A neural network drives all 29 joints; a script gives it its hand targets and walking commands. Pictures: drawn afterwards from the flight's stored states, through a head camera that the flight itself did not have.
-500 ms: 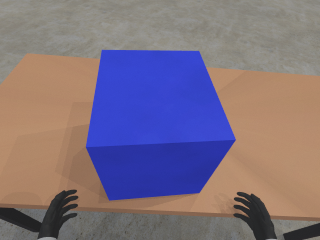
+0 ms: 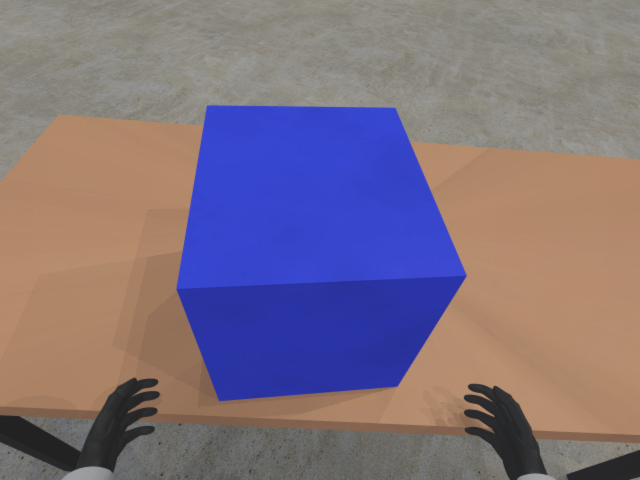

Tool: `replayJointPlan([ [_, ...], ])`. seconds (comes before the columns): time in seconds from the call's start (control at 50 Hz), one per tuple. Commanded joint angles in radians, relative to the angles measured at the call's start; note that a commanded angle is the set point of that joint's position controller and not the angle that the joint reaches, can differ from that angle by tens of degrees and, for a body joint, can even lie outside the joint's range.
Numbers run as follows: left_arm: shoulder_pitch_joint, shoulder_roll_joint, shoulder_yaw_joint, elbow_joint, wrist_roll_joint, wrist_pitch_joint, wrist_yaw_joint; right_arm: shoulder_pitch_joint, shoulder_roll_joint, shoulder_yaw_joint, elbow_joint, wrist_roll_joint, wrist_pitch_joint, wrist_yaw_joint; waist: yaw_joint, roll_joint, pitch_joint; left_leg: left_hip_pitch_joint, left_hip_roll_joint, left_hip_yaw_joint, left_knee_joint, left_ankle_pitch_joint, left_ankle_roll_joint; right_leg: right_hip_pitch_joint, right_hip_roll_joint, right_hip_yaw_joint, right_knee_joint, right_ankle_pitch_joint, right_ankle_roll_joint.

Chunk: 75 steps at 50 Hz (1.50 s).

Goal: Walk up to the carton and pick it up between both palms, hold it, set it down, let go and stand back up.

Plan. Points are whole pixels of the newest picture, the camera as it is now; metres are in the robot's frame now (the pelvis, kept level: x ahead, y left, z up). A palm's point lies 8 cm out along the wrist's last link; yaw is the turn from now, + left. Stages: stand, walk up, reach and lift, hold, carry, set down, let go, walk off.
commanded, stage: set down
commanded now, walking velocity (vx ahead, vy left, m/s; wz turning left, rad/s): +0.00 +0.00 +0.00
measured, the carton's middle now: (307, 253) +0.41 +0.04 +0.04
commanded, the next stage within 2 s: let go in 0.22 s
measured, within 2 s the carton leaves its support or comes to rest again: neither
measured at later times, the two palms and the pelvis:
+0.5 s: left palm (103, 452) +0.16 +0.25 -0.03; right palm (518, 459) +0.17 -0.23 -0.03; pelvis -0.02 +0.00 +0.00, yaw +0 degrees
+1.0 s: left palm (92, 461) +0.15 +0.26 -0.03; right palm (515, 456) +0.18 -0.23 -0.03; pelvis -0.03 +0.02 -0.01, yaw +1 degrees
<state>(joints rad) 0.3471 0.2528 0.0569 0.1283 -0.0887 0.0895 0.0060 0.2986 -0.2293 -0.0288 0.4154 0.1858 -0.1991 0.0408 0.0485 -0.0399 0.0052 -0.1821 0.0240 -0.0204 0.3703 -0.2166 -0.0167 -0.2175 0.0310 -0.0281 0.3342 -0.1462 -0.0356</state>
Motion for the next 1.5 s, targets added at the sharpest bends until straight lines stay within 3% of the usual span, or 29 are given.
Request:
replayJointPlan([
  [0.0, -0.125, 0.056, -0.056, 0.192, 0.034, 0.101, -0.035, -0.098, 0.006, -0.029, 0.118, -0.165, 0.095, -0.034, -0.081, 0.036, 0.118, -0.054, -0.032, 0.073, -0.097, -0.136, 0.023, 0.110, -0.060, 0.072, -0.101, -0.284, -0.005],
  [0.12, -0.149, 0.039, -0.063, 0.228, 0.047, 0.139, -0.056, -0.120, 0.011, -0.042, 0.141, -0.176, 0.134, -0.047, -0.095, 0.072, 0.157, -0.067, -0.023, 0.085, -0.112, -0.168, 0.016, 0.122, -0.067, 0.074, -0.105, -0.317, -0.006],
  [0.16, -0.150, 0.031, -0.065, 0.265, 0.058, 0.159, -0.062, -0.128, 0.024, -0.030, 0.164, -0.202, 0.148, -0.051, -0.089, 0.046, 0.189, -0.084, -0.022, 0.086, -0.122, -0.208, 0.023, 0.125, -0.063, 0.068, -0.107, -0.348, -0.006],
  [0.22, -0.134, 0.016, -0.050, 0.306, 0.091, 0.177, -0.057, -0.140, 0.003, -0.032, 0.209, -0.200, 0.162, -0.035, -0.076, 0.080, 0.176, -0.061, -0.019, 0.076, -0.126, -0.207, 0.012, 0.128, -0.049, 0.048, -0.093, -0.337, -0.013],
  [0.24, -0.137, 0.027, -0.052, 0.258, 0.078, 0.170, -0.057, -0.123, 0.008, -0.035, 0.169, -0.194, 0.159, -0.039, -0.083, 0.049, 0.157, -0.078, -0.015, 0.080, -0.119, -0.199, 0.021, 0.158, -0.048, 0.052, -0.091, -0.316, -0.008],
  [0.32, -0.154, 0.005, -0.059, 0.293, 0.105, 0.173, -0.057, -0.173, -0.021, -0.042, 0.187, -0.203, 0.165, -0.035, -0.081, 0.111, 0.181, -0.183, 0.010, 0.074, -0.164, -0.270, 0.036, 0.254, -0.016, 0.024, -0.043, -0.285, 0.004],
  [0.64, -0.149, -0.038, -0.056, 0.368, 0.130, 0.172, -0.053, -0.179, -0.053, -0.050, 0.236, -0.214, 0.197, -0.028, -0.105, 0.054, 0.211, -0.114, 0.000, 0.083, -0.132, -0.205, 0.009, 0.208, -0.023, 0.041, -0.065, -0.339, 0.004],
  [0.68, -0.139, -0.034, -0.051, 0.364, 0.136, 0.170, -0.052, -0.171, -0.042, -0.035, 0.230, -0.199, 0.195, -0.028, -0.091, 0.076, 0.208, -0.149, 0.005, 0.082, -0.136, -0.221, 0.014, 0.251, -0.025, 0.050, -0.052, -0.330, 0.005],
  [0.7, -0.100, 0.268, 0.067, 0.241, 0.139, 0.026, -0.027, -0.155, -0.283, -0.072, 0.077, -0.257, 0.176, -0.045, 0.016, 0.013, 0.096, -0.162, 0.004, -0.026, 0.024, -0.083, 0.035, 0.115, -0.122, 0.133, -0.020, -0.234, 0.030],
  [0.72, -0.117, 0.313, 0.076, 0.260, 0.145, -0.028, -0.019, -0.114, -0.290, -0.099, 0.072, -0.261, 0.173, -0.051, -0.026, -0.041, 0.095, -0.127, 0.009, -0.013, 0.067, -0.108, 0.035, -0.004, -0.154, 0.162, -0.065, -0.397, 0.024],
  [0.76, -0.150, 0.297, 0.071, 0.266, 0.148, -0.069, -0.023, -0.059, -0.290, -0.092, 0.068, -0.267, 0.179, -0.054, -0.050, -0.030, 0.123, -0.087, -0.036, 0.023, 0.211, -0.267, 0.059, -0.229, -0.182, 0.203, -0.117, -0.662, 0.006],
  [0.8, -0.225, 0.295, 0.055, 0.249, 0.167, -0.088, -0.018, 0.027, -0.251, -0.068, 0.085, -0.257, 0.182, -0.037, -0.099, -0.094, 0.141, -0.046, -0.026, 0.023, 0.268, -0.264, 0.062, -0.323, -0.161, 0.173, -0.104, -0.717, -0.018],
  [0.84, -0.225, 0.302, 0.061, 0.236, 0.153, -0.095, -0.026, 0.016, -0.328, -0.085, 0.068, -0.257, 0.179, -0.034, -0.092, 0.001, 0.165, -0.093, -0.026, 0.023, 0.215, -0.276, 0.075, -0.320, -0.138, 0.145, -0.025, -0.633, -0.017],
  [0.9, -0.126, 0.279, 0.050, 0.277, 0.134, -0.106, -0.040, -0.092, -0.338, -0.086, 0.037, -0.253, 0.163, -0.037, -0.022, 0.120, 0.129, -0.294, 0.045, -0.126, 0.011, -0.469, 0.094, -0.094, -0.058, 0.073, 0.164, -0.389, 0.002],
  [0.92, -0.086, 0.271, 0.049, 0.290, 0.129, -0.110, -0.041, -0.107, -0.349, -0.084, 0.050, -0.252, 0.160, -0.037, 0.001, 0.132, 0.116, -0.336, 0.047, -0.134, -0.016, -0.495, 0.100, -0.059, -0.044, 0.049, 0.216, -0.324, 0.007],
  [0.94, -0.112, 0.268, 0.047, 0.278, 0.136, -0.116, -0.043, -0.098, -0.366, -0.087, 0.056, -0.253, 0.161, -0.044, -0.021, 0.169, 0.148, -0.364, 0.041, -0.135, -0.023, -0.536, 0.096, -0.076, -0.042, 0.041, 0.211, -0.334, 0.006],
  [1.0, -0.031, 0.284, 0.052, 0.311, 0.137, -0.112, -0.036, -0.168, -0.370, -0.091, 0.046, -0.248, 0.175, -0.045, 0.018, 0.205, 0.128, -0.407, 0.057, -0.151, -0.056, -0.548, 0.099, -0.017, 0.010, -0.018, 0.328, -0.230, 0.001],
  [1.04, -0.068, 0.308, 0.054, 0.298, 0.145, -0.123, -0.026, -0.155, -0.349, -0.087, 0.028, -0.236, 0.176, -0.042, -0.003, 0.136, 0.177, -0.424, 0.034, -0.138, 0.029, -0.554, 0.088, -0.074, -0.043, 0.057, 0.214, -0.337, -0.010],
  [1.1, -0.132, 0.346, 0.052, 0.271, 0.145, -0.138, -0.026, -0.076, -0.347, -0.097, 0.038, -0.235, 0.180, -0.032, -0.063, 0.037, 0.153, -0.260, -0.020, -0.051, 0.237, -0.366, 0.080, -0.255, -0.151, 0.232, 0.024, -0.678, -0.043],
  [1.12, -0.151, 0.368, 0.061, 0.267, 0.153, -0.139, -0.024, -0.008, -0.326, -0.087, 0.066, -0.229, 0.181, -0.029, -0.089, -0.064, 0.133, -0.179, -0.051, 0.000, 0.317, -0.307, 0.074, -0.312, -0.161, 0.241, -0.030, -0.739, -0.039],
  [1.14, -0.174, 0.356, 0.053, 0.261, 0.152, -0.140, -0.022, 0.031, -0.315, -0.077, 0.071, -0.235, 0.177, -0.027, -0.104, -0.060, 0.134, -0.136, -0.039, 0.000, 0.350, -0.259, 0.073, -0.342, -0.172, 0.246, -0.037, -0.727, -0.046],
  [1.18, -0.173, 0.323, 0.050, 0.260, 0.142, -0.140, -0.024, 0.001, -0.337, -0.088, 0.063, -0.241, 0.167, -0.026, -0.084, -0.005, 0.070, -0.105, -0.027, -0.009, 0.276, -0.239, 0.089, -0.287, -0.149, 0.186, 0.022, -0.619, -0.027],
  [1.24, -0.135, 0.323, 0.056, 0.269, 0.134, -0.139, -0.026, -0.062, -0.368, -0.092, 0.059, -0.239, 0.168, -0.032, -0.050, 0.110, 0.177, -0.321, 0.030, -0.137, 0.096, -0.477, 0.104, -0.189, -0.094, 0.128, 0.143, -0.502, -0.020],
  [1.3, -0.112, 0.325, 0.057, 0.273, 0.141, -0.143, -0.024, -0.067, -0.377, -0.087, 0.048, -0.243, 0.166, -0.042, -0.041, 0.083, 0.209, -0.359, 0.028, -0.132, 0.097, -0.547, 0.111, -0.219, -0.089, 0.132, 0.148, -0.531, -0.024],
  [1.36, -0.082, 0.327, 0.057, 0.296, 0.134, -0.149, -0.016, -0.109, -0.386, -0.098, 0.048, -0.245, 0.156, -0.042, -0.018, 0.103, 0.125, -0.347, 0.043, -0.155, 0.072, -0.485, 0.103, -0.109, -0.075, 0.094, 0.194, -0.394, -0.024],
  [1.4, -0.104, 0.338, 0.055, 0.290, 0.133, -0.146, -0.017, -0.101, -0.361, -0.089, 0.046, -0.243, 0.157, -0.044, -0.046, 0.143, 0.129, -0.339, 0.026, -0.139, 0.106, -0.439, 0.094, -0.127, -0.087, 0.121, 0.178, -0.444, -0.040],
  [1.42, -0.087, 0.335, 0.055, 0.299, 0.132, -0.149, -0.018, -0.097, -0.374, -0.092, 0.052, -0.239, 0.159, -0.045, -0.026, 0.099, 0.117, -0.320, 0.020, -0.126, 0.113, -0.438, 0.099, -0.135, -0.072, 0.097, 0.179, -0.428, -0.038],
  [1.46, -0.101, 0.321, 0.047, 0.290, 0.130, -0.151, -0.020, -0.098, -0.389, -0.099, 0.047, -0.237, 0.156, -0.047, -0.037, 0.107, 0.122, -0.315, 0.026, -0.128, 0.119, -0.399, 0.093, -0.136, -0.075, 0.101, 0.181, -0.408, -0.040],
  [1.48, -0.098, 0.342, 0.054, 0.301, 0.141, -0.151, -0.017, -0.113, -0.358, -0.091, 0.040, -0.241, 0.157, -0.045, -0.040, 0.092, 0.127, -0.333, 0.025, -0.132, 0.109, -0.459, 0.097, -0.148, -0.081, 0.106, 0.183, -0.461, -0.041],
])
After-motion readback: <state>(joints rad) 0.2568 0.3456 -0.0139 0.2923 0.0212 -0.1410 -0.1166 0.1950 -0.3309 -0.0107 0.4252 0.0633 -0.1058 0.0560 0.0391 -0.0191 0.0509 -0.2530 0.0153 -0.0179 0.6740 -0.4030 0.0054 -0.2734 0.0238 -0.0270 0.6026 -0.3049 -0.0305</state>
